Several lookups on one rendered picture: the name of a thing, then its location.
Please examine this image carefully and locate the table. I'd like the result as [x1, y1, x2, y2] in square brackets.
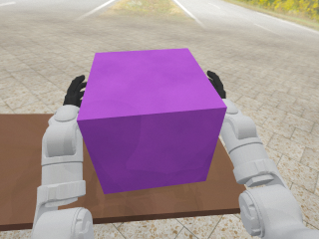
[0, 114, 246, 232]

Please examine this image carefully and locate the robot left upper arm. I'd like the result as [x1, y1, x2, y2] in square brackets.
[32, 207, 95, 239]

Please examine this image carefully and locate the robot right hand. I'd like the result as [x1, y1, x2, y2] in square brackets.
[206, 71, 226, 99]

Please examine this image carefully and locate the robot right forearm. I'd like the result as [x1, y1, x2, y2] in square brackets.
[220, 99, 303, 223]

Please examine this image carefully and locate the robot left forearm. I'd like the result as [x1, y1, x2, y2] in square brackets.
[30, 105, 86, 239]

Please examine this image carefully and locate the robot right upper arm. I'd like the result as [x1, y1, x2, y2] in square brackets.
[238, 184, 319, 239]

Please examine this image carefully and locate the carton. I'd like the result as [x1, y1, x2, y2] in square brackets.
[77, 48, 227, 194]

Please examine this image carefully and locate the robot left hand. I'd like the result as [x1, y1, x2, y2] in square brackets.
[63, 75, 87, 108]

